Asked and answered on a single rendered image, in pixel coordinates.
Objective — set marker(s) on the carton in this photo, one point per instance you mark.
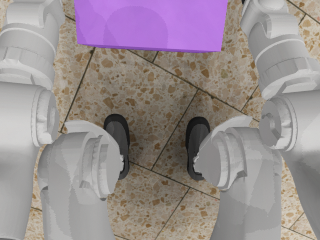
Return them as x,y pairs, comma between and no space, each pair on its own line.
187,26

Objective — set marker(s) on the robot right forearm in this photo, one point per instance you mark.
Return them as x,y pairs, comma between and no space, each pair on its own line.
278,50

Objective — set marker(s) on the robot left forearm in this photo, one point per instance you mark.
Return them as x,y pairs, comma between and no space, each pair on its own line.
28,41

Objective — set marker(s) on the right robot thigh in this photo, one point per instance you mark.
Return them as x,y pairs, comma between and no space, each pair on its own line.
241,165

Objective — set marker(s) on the left robot upper arm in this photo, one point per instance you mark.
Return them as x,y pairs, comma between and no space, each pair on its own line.
29,118

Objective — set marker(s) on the right robot upper arm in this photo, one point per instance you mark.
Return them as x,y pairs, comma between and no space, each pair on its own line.
290,123

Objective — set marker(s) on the left robot thigh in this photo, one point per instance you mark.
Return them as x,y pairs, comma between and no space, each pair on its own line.
82,172

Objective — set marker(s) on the robot thigh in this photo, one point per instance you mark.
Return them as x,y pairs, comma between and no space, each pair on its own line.
241,165
82,172

